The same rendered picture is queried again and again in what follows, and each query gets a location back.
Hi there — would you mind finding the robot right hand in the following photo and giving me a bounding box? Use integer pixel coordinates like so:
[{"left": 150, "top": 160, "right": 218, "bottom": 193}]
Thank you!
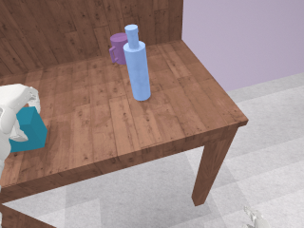
[{"left": 241, "top": 205, "right": 272, "bottom": 228}]

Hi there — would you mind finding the sponge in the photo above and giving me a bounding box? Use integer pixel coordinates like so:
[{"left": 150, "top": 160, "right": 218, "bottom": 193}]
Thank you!
[{"left": 9, "top": 106, "right": 48, "bottom": 153}]

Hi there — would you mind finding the left robot forearm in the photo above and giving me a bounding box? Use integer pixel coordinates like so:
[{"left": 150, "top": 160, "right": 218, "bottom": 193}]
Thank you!
[{"left": 0, "top": 104, "right": 17, "bottom": 192}]

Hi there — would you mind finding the table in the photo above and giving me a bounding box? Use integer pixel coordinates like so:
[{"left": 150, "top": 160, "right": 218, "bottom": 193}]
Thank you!
[{"left": 0, "top": 0, "right": 249, "bottom": 228}]

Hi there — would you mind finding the robot left hand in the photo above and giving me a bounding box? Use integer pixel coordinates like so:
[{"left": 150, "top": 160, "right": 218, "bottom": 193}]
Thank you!
[{"left": 0, "top": 84, "right": 41, "bottom": 142}]

